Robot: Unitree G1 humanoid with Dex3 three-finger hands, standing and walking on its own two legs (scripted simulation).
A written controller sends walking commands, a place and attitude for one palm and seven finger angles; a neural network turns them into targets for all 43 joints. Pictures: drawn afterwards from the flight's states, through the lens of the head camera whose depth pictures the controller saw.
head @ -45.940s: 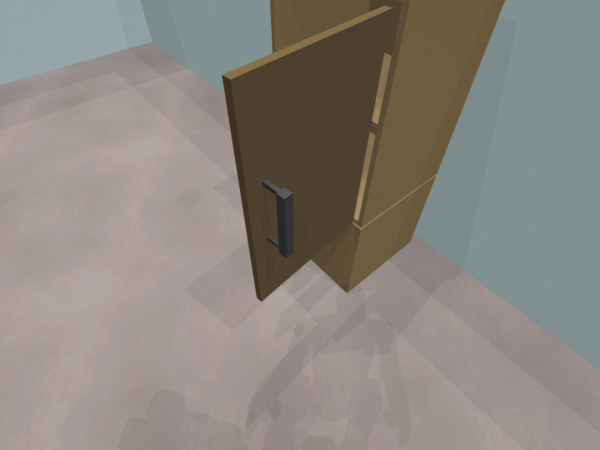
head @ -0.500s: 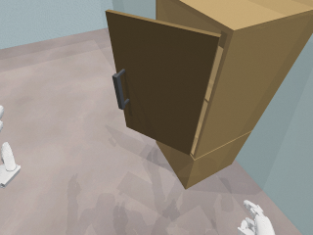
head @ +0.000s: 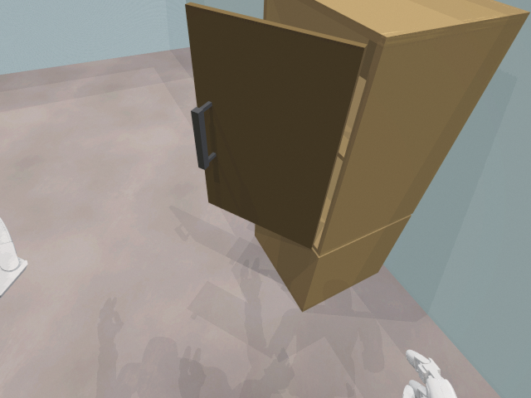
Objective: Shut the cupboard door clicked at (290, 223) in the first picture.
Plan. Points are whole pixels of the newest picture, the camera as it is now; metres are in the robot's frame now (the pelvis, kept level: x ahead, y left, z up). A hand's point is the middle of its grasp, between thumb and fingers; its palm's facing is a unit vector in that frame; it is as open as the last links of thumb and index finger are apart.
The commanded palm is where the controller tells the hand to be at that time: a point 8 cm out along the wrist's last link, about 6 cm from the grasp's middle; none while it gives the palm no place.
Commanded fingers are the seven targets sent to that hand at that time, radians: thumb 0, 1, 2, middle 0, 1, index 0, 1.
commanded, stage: step back with the hand held close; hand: left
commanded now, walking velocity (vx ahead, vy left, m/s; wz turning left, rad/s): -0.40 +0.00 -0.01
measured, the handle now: (205, 136) +0.72 +0.19 -0.02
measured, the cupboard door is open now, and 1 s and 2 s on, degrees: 34 34 34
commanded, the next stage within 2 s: stop stepping back and stand still in 0.92 s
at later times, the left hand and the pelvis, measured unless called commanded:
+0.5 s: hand out of the picture +0.16 +0.27 +0.19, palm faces +0.50 -0.72 -0.49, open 7.4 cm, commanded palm +0.08 +0.30 +0.20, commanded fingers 0.00 0.90 0.90 -0.20 -0.30 -0.20 -0.30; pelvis -0.04 -0.01 +0.00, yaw +5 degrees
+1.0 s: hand out of the picture +0.06 +0.31 +0.20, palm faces +0.54 -0.74 -0.40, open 7.4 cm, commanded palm -0.01 +0.32 +0.20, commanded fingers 0.00 0.90 0.90 -0.20 -0.30 -0.20 -0.30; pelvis -0.12 +0.01 +0.02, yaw +5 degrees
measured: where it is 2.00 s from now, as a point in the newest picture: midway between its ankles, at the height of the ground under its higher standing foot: outside the picture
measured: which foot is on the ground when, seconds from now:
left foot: down 0.00-1.00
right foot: down 0.00-0.84, up 0.86-1.00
